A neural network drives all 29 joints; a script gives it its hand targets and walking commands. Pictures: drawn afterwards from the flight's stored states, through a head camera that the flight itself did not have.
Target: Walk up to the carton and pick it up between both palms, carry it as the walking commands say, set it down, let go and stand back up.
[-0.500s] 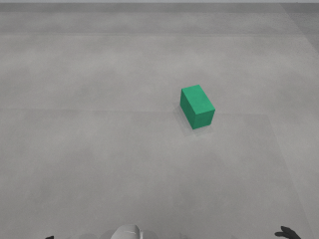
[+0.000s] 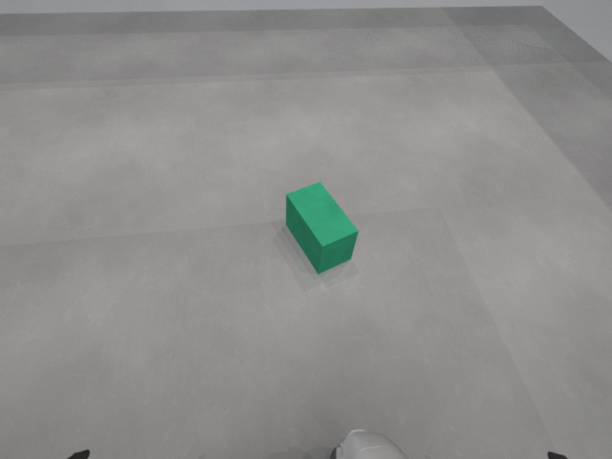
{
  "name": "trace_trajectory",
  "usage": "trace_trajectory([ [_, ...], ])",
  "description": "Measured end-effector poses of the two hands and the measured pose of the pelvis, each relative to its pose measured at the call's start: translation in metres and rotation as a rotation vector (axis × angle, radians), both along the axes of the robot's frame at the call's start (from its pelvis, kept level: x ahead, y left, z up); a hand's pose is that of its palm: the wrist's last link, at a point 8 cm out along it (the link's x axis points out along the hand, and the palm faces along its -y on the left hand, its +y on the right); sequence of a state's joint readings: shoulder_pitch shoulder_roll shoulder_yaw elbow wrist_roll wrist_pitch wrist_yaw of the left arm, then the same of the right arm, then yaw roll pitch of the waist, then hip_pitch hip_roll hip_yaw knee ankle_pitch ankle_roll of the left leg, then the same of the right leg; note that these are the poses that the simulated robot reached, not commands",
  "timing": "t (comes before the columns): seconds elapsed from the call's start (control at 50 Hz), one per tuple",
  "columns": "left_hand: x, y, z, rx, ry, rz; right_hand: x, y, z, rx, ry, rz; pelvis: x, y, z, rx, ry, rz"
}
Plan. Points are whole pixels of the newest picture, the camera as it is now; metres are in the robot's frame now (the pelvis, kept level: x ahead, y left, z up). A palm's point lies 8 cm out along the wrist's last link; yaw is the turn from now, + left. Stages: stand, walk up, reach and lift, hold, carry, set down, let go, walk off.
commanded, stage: walk up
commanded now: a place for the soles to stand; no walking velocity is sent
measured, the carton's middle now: (319, 227) +0.95 -0.16 -0.68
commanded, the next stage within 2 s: none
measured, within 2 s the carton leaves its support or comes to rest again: neither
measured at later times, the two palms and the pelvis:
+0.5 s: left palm (78, 393) +0.24 +0.31 -0.11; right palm (532, 407) +0.16 -0.33 -0.09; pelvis +0.14 +0.00 +0.00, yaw -5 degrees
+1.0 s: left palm (118, 318) +0.35 +0.28 -0.11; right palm (518, 333) +0.28 -0.36 -0.10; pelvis +0.25 -0.03 -0.01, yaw -8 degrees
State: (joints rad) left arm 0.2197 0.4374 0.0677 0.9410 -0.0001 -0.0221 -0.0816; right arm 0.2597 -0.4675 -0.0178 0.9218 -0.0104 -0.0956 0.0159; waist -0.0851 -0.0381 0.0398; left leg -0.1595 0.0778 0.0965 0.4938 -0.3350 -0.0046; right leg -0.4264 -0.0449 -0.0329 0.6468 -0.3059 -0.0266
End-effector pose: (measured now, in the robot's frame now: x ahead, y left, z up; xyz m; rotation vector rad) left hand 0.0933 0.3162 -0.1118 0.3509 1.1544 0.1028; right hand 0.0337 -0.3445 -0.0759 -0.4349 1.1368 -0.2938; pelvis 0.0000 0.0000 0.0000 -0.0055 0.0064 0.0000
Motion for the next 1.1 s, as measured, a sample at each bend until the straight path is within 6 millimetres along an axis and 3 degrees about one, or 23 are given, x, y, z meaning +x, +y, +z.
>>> trace_trajectory([
  [0.06,0.02,-0.009,-0.003,0.025,-0.04,0.003,0.019,-0.017,-0.015,0.007,0.007,0.001,0.017,-0.015,-0.011,0.02,-0.021,-0.027],
  [0.12,0.028,-0.016,0.004,0.026,-0.049,0.036,0.042,-0.018,-0.021,0.034,0.008,0.012,0.034,-0.02,-0.009,0.019,-0.035,-0.052],
  [0.26,0.054,-0.014,0.017,0.035,-0.043,0.061,0.092,-0.002,-0.025,0.076,-0.004,0.054,0.07,-0.015,-0.002,0.016,-0.025,-0.088],
  [0.38,0.09,0.006,0.005,0.027,-0.02,0.047,0.125,0.018,-0.024,0.063,-0.027,0.061,0.104,0.003,-0.007,-0.006,-0.006,-0.09],
  [0.52,0.153,-0.004,-0.003,-0.001,-0.005,-0.043,0.131,0.015,-0.007,0.038,-0.042,-0.037,0.14,0.001,-0.002,-0.009,-0.023,-0.091],
  [0.62,0.192,-0.023,-0.003,0.0,-0.002,-0.091,0.131,-0.008,-0.003,0.013,-0.01,-0.08,0.162,-0.011,-0.002,-0.008,-0.012,-0.099],
  [0.7,0.218,-0.041,-0.004,0.018,-0.026,-0.107,0.139,-0.033,-0.013,0.011,0.019,-0.102,0.179,-0.031,-0.01,0.011,-0.004,-0.12],
  [0.78,0.223,-0.051,0.0,0.02,-0.045,-0.06,0.161,-0.042,-0.021,0.036,0.037,-0.095,0.195,-0.043,-0.01,0.019,-0.033,-0.14],
  [0.9,0.235,-0.051,0.012,0.022,-0.05,-0.014,0.207,-0.034,-0.024,0.065,0.029,-0.039,0.222,-0.042,-0.003,0.011,-0.028,-0.154],
  [1.02,0.258,-0.033,-0.001,0.02,-0.027,0.004,0.248,-0.018,-0.025,0.052,-0.007,0.002,0.251,-0.031,-0.011,-0.009,-0.014,-0.132],
  [1.1,0.281,-0.037,-0.007,0.008,-0.001,-0.021,0.255,-0.018,-0.017,0.038,-0.031,-0.039,0.267,-0.033,-0.009,-0.005,-0.028,-0.13],
])
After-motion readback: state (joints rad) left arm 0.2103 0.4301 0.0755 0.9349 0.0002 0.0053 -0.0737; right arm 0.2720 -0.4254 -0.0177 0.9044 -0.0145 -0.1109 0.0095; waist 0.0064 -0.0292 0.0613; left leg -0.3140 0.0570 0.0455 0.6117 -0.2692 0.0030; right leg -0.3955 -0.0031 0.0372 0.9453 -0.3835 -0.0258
